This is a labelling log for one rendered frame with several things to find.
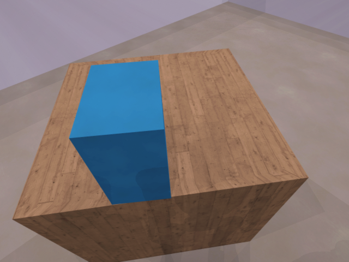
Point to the pedestal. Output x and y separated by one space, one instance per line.
230 168

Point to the carton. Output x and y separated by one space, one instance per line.
119 131

